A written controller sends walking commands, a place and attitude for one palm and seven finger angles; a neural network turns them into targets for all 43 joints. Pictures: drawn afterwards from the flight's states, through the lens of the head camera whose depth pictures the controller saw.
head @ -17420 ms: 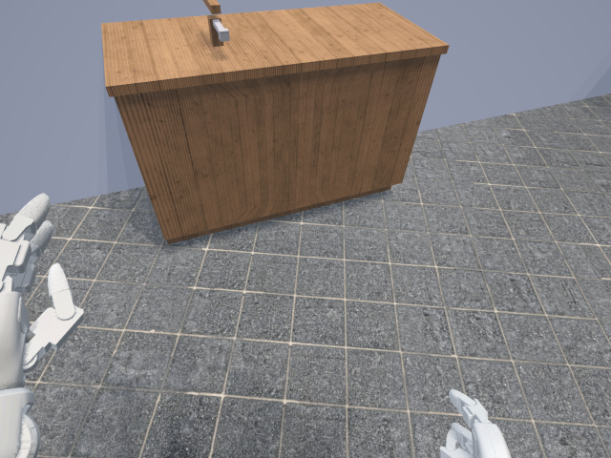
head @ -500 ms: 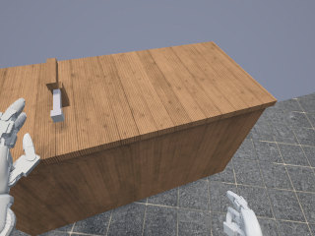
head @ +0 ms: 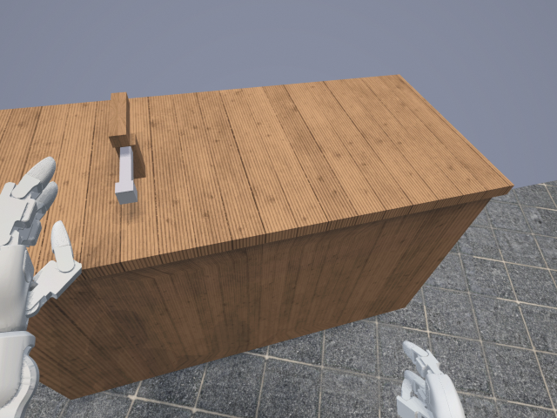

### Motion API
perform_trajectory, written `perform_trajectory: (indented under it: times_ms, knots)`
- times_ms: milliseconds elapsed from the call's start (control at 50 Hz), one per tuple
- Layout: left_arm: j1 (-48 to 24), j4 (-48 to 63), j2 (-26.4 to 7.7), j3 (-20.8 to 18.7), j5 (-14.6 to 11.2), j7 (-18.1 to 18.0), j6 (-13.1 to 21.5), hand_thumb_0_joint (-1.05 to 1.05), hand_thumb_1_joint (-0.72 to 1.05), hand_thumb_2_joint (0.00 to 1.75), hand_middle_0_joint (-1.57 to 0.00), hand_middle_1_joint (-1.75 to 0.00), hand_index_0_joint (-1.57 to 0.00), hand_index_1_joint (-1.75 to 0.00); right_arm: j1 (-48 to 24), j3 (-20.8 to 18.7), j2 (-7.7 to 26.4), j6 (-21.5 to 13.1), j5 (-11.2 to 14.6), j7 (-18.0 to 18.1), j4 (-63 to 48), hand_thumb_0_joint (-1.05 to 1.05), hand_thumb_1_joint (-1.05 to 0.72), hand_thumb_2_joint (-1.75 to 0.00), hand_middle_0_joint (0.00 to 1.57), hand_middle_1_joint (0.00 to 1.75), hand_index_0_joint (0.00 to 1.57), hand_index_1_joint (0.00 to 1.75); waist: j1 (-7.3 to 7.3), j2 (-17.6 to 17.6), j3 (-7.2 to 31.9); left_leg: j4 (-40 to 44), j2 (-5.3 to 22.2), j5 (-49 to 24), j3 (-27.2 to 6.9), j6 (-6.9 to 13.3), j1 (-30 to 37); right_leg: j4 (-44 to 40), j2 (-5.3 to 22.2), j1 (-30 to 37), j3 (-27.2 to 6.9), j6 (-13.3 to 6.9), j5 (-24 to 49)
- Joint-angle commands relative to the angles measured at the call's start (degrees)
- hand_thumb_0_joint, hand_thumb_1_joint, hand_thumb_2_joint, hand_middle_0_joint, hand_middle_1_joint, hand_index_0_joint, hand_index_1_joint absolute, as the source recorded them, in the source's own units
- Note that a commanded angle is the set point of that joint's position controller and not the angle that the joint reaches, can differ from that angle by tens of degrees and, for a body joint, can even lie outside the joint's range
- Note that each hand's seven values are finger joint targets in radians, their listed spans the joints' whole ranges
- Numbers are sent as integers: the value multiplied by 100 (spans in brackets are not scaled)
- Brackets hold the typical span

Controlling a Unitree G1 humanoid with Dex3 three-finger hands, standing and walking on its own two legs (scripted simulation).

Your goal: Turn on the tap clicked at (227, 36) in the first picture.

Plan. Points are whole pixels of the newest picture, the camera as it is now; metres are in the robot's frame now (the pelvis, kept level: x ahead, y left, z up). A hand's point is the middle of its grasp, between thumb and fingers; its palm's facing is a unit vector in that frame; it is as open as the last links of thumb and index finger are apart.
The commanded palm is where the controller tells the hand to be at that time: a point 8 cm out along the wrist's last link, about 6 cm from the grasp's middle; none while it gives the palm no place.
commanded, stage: turn the palm inward beside the body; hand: left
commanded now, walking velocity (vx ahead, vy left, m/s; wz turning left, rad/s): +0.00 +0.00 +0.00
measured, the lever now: (126, 192) +0.42 +0.31 +0.05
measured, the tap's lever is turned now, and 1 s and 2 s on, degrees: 0 0 0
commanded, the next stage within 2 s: none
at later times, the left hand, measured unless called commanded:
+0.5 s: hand (81, 297) +0.19 +0.23 +0.15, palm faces +0.60 -0.76 -0.25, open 7.4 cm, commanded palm +0.15 +0.26 +0.15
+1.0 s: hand (109, 308) +0.19 +0.21 +0.13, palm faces +0.53 -0.83 -0.19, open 7.4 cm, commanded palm +0.14 +0.25 +0.14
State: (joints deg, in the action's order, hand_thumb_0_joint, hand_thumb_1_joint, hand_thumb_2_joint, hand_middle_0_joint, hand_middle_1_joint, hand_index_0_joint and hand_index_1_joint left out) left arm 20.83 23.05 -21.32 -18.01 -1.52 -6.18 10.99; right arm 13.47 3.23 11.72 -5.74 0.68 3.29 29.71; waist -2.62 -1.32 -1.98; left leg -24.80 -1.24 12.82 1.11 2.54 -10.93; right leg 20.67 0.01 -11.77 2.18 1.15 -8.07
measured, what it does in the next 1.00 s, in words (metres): shifts its weight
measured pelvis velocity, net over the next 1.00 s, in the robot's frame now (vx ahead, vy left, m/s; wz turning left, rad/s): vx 0.01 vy -0.05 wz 0.06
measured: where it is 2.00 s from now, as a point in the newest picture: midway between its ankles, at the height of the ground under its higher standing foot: outside the picture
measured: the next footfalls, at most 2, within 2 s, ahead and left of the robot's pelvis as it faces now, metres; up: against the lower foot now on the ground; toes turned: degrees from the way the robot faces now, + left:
none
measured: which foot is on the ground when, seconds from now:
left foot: down 0.00-1.00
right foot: down 0.00-1.00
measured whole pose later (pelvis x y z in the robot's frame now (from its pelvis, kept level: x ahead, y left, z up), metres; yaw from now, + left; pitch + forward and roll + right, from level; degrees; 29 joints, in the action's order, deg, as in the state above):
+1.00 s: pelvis +0.01 -0.05 -0.02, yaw +3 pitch +0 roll +1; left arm 24.4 20.8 -14.8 -17.4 -11.1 -6.4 5.0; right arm 11.2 0.6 14.2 -15.5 0.0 4.9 40.3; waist -5.1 2.0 1.3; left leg -37.4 -0.5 19.9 -3.5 -1.3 -17.2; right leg 37.6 -1.4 -19.1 5.1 -3.8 -18.5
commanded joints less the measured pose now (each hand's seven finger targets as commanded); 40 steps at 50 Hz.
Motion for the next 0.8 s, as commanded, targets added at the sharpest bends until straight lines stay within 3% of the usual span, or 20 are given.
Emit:
perform_trajectory:
  times_ms: [0,20,40,60,80,120,140,160,180,240,260,320,360,380,460,520,620,660,720,780]
  knots:
    - [-2430,-231,-906,-711,32,291,-183,0,90,90,-20,-30,-20,-30,-312,-412,616,-598,-376,-246,-155,0,-90,-90,20,30,20,30,202,1113,1158,474,449,-3631,-444,-976,873,304,-361,364,315,-445,329]
    - [-2308,857,-1124,-943,-279,227,-217,0,90,90,-20,-30,-20,-30,-240,-558,971,-563,-362,-281,-127,0,-90,-90,20,30,20,30,120,1028,2039,262,590,-3686,-458,-941,1536,586,-371,241,241,-361,343]
    - [-1788,351,-444,-536,-625,444,-532,0,90,90,-20,-30,-20,-30,-369,-511,826,-607,-244,-162,-43,0,-90,-90,20,30,20,30,-232,1357,2026,297,464,-3303,-420,-872,1611,449,-273,227,110,-346,142]
    - [-1305,-9,-108,-426,-966,615,-791,0,90,90,-20,-30,-20,-30,-524,-466,850,-654,-109,-163,11,0,-90,-90,20,30,20,30,-200,1212,1768,365,452,-2692,-341,-843,1437,328,-301,315,197,-359,201]
    - [-1293,287,-111,-212,-1021,686,-1010,0,90,90,-20,-30,-20,-30,-754,-406,975,-669,-86,-177,15,0,-90,-90,20,30,20,30,-273,1042,1218,386,367,-1757,-243,-678,849,222,-211,389,276,-354,332]
    - [-995,188,-337,-117,-683,693,-1351,0,90,90,-20,-30,-20,-30,-1020,-332,1017,-633,24,-194,-64,0,-90,-90,20,30,20,30,-228,417,290,671,281,-554,-305,-397,-35,240,-167,395,346,-354,16]
    - [-654,125,-566,-256,-394,623,-1453,0,90,90,-20,-30,-20,-30,-1006,-346,994,-590,23,-205,-84,0,-90,-90,20,30,20,30,-229,214,104,747,275,-332,-309,-314,-269,275,-184,401,344,-350,-189]
    - [-701,468,-950,-498,-203,483,-1459,0,90,90,-20,-30,-20,-30,-1146,-341,1043,-545,49,-210,-184,0,-90,-90,20,30,20,30,-269,317,66,759,241,-275,-268,-298,-353,313,-211,459,304,-360,-229]
    - [-990,944,-870,-390,-57,365,-1390,0,90,90,-20,-30,-20,-30,-1249,-347,932,-555,-59,-199,-333,0,-90,-90,20,30,20,30,-213,290,144,699,196,-158,-243,-241,-381,365,-171,383,266,-353,-415]
    - [-1191,924,-924,-954,-298,-84,-748,0,90,90,-20,-30,-20,-30,-1235,-353,779,-629,-140,-124,-196,0,-90,-90,20,30,20,30,-205,-185,391,390,96,433,-270,-197,-507,387,-195,61,149,-259,-1074]
    - [-1511,1244,-1355,-1364,-378,-231,-412,0,90,90,-20,-30,-20,-30,-1201,-358,760,-682,-151,-95,-135,0,-90,-90,20,30,20,30,-262,-79,651,310,84,572,-272,-200,-443,397,-223,78,70,-238,-1236]
    - [-1817,898,-866,-948,-377,-522,229,0,90,90,-20,-30,-20,-30,-1175,-347,616,-886,-198,-68,121,0,-90,-90,20,30,20,30,-186,654,615,22,-31,1109,-173,-199,-585,418,-127,-224,-108,-239,-1731]
    - [-2053,1065,-1014,-787,-142,-607,379,0,90,90,-20,-30,-20,-30,-1113,-316,665,-1015,-250,-54,179,0,-90,-90,20,30,20,30,-79,1175,760,-168,-88,1133,-140,-151,-564,427,-43,-325,-204,-248,-1714]
    - [-1750,822,-870,-592,-135,-541,275,0,90,90,-20,-30,-20,-30,-1076,-317,673,-1034,-256,-17,249,0,-90,-90,20,30,20,30,-73,1264,723,-181,-103,1108,-125,-128,-610,375,-1,-245,-270,-268,-1701]
    - [-1582,231,-792,-251,-347,-39,-437,0,90,90,-20,-30,-20,-30,-1119,-301,798,-1057,-172,198,295,0,-90,-90,20,30,20,30,75,550,224,-410,-108,997,-143,-72,-812,-141,242,-145,-793,-153,-2245]
    - [-1457,122,-910,-531,-678,210,-883,0,90,90,-20,-30,-20,-30,-1227,-376,812,-1012,-101,331,348,0,-90,-90,20,30,20,30,-99,-305,400,-627,14,847,-253,-141,-979,-316,565,227,-1230,66,-2329]
    - [-834,263,-829,-1051,-942,9,-662,0,90,90,-20,-30,-20,-30,-1217,-433,720,-1053,-67,236,356,0,-90,-90,20,30,20,30,-329,-340,852,-773,67,343,-422,-229,-1180,257,667,478,-1165,172,-645]
    - [-703,614,-1004,-1211,-876,-121,-475,0,90,90,-20,-30,-20,-30,-1151,-452,732,-1068,-66,170,304,0,-90,-90,20,30,20,30,-379,145,1176,-852,19,-3,-362,-223,-1093,575,607,562,-1055,153,184]
    - [-311,762,-746,-976,-787,-179,-299,0,90,90,-20,-30,-20,-30,-934,-446,726,-1132,-108,110,250,0,-90,-90,20,30,20,30,-307,187,1326,-902,-58,-596,-242,-142,-965,979,400,515,-679,111,1341]
    - [-232,947,-602,-789,-814,-100,-228,0,90,90,-20,-30,-20,-30,-843,-458,767,-1192,-103,107,211,0,-90,-90,20,30,20,30,-215,125,1319,-955,-85,-783,-202,-90,-885,1100,316,423,-507,115,1729]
